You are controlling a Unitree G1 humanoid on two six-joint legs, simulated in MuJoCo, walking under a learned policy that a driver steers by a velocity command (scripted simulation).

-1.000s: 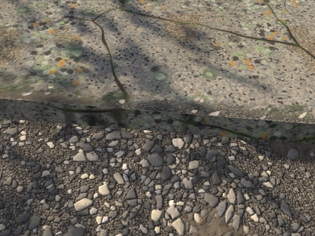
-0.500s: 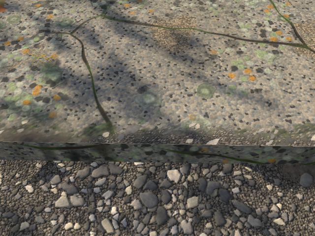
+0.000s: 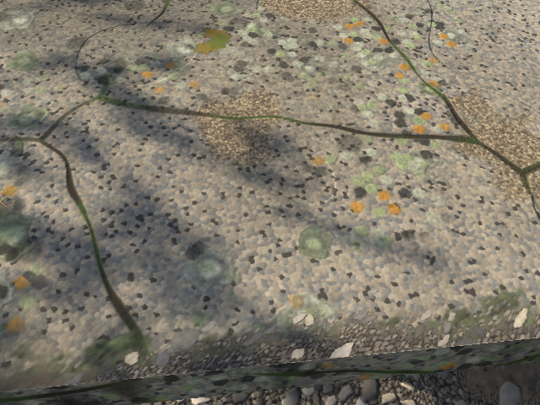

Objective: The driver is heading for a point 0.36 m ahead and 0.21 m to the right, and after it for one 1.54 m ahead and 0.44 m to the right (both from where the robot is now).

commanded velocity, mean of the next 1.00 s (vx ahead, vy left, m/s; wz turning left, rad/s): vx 0.15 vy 0.00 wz -0.55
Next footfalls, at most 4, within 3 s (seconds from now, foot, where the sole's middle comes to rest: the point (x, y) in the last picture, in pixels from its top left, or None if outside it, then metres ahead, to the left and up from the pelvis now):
0.30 right None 0.28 -0.11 -0.78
0.84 left None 0.31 0.07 -0.78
1.18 right None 0.15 -0.16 -0.78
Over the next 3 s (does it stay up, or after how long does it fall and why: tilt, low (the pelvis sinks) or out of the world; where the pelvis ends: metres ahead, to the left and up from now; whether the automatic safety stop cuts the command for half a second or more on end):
stays up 0.20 -0.04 -0.01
